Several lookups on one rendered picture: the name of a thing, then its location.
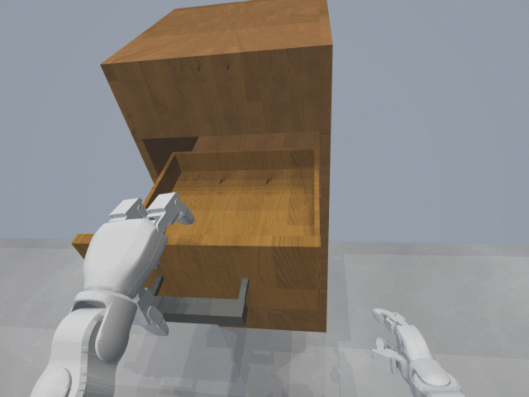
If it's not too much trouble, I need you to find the drawer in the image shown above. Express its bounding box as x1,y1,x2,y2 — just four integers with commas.
71,147,321,310

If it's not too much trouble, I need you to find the robot left hand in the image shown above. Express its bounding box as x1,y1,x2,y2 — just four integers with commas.
83,192,195,336

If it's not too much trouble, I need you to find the right robot forearm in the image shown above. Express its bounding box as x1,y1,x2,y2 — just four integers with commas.
408,358,466,397

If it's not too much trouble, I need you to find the left robot forearm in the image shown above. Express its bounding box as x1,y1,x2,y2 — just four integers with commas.
30,289,137,397

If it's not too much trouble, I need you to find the robot right hand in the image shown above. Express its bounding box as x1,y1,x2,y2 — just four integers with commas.
372,309,434,384

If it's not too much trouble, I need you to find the cabinet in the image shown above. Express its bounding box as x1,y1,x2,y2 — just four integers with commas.
100,0,333,332

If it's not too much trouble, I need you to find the handle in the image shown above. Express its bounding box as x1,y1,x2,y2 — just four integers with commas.
150,275,249,326

